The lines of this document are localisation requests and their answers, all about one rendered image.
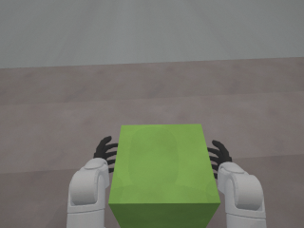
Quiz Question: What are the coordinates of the robot right hand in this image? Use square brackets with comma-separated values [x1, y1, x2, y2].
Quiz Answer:
[207, 140, 232, 179]

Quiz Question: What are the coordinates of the robot left hand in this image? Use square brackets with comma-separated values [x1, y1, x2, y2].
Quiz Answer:
[93, 136, 119, 173]

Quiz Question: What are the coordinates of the left robot forearm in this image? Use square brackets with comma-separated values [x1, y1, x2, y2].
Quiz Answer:
[66, 158, 110, 228]

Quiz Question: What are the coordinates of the right robot forearm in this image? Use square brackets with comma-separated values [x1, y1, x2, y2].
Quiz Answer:
[218, 161, 267, 228]

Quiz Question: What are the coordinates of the carton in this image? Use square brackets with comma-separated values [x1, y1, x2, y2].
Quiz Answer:
[108, 123, 221, 228]

